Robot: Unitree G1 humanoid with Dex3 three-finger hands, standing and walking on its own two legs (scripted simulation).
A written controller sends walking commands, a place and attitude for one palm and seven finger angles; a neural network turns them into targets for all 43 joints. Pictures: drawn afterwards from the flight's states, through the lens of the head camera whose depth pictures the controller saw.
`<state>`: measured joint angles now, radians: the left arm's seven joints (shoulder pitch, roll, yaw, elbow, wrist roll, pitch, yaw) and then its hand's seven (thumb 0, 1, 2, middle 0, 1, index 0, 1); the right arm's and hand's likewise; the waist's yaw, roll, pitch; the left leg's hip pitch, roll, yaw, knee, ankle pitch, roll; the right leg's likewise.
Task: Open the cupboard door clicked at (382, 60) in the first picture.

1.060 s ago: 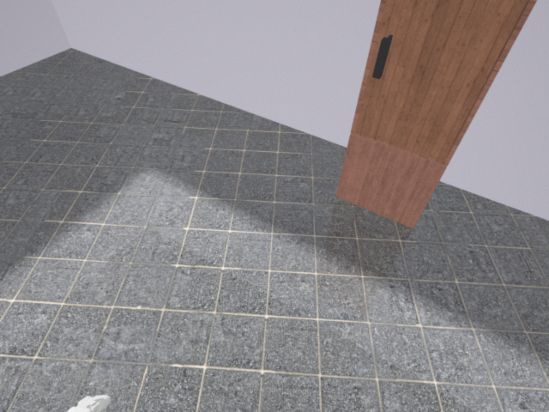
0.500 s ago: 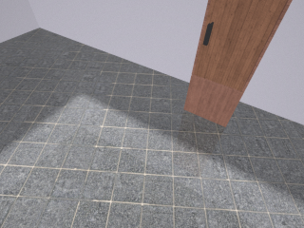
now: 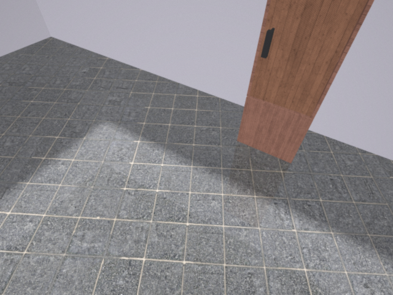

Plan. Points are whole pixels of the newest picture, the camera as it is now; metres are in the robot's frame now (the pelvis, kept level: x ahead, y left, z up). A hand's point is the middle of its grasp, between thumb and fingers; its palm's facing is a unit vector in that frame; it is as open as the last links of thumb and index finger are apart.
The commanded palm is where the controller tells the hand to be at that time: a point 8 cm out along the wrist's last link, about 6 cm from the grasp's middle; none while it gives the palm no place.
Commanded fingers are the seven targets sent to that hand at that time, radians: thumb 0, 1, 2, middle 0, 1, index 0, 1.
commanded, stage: look at it before walking up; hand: left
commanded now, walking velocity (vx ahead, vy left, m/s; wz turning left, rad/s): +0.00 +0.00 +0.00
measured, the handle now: (268, 42) +1.21 -0.28 -0.02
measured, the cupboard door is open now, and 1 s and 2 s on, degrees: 0 0 0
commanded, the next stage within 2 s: walk to a spot facing it in 0.38 s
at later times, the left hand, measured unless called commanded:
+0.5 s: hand out of the picture +0.08 +0.25 -0.16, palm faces -0.02 -0.94 -0.34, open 7.3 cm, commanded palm none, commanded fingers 0.00 0.90 0.90 -0.20 -0.30 -0.20 -0.30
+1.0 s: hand (138, 287) +0.18 +0.15 -0.19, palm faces -0.13 -0.97 -0.19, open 7.3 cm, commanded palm none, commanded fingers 0.00 0.90 0.90 -0.20 -0.30 -0.20 -0.30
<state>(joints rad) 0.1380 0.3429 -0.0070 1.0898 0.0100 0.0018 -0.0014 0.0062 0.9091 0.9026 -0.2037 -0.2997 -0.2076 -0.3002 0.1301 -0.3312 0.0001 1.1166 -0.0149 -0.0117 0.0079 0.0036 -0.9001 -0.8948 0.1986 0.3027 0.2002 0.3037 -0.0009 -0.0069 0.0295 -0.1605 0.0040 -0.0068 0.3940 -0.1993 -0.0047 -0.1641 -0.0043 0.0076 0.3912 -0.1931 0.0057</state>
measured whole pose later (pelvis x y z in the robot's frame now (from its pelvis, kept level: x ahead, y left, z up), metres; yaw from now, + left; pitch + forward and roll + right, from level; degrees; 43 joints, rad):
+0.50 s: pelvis +0.01 +0.00 +0.00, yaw +0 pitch -2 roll +0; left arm 0.14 0.35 -0.01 1.10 0.01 0.00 0.00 0.01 0.91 0.90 -0.20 -0.30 -0.21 -0.30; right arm 0.11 -0.34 0.00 1.11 -0.01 -0.01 0.01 0.00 -0.90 -0.89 0.20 0.30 0.20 0.30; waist 0.00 0.00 0.04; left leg -0.14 0.01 -0.01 0.37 -0.20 -0.01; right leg -0.15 0.00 0.01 0.37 -0.20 0.00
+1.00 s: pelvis +0.13 -0.03 -0.02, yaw -7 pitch -1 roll +0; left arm 0.25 0.19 0.04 1.05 0.02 -0.02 -0.04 0.01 0.91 0.90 -0.20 -0.30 -0.20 -0.30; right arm 0.45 -0.17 -0.02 1.17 -0.03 -0.05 -0.01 0.00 -0.90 -0.89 0.20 0.30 0.20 0.30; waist -0.02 0.03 0.08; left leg -0.01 0.09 0.11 0.54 -0.49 -0.04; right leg -0.39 -0.03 -0.11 0.66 -0.33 -0.05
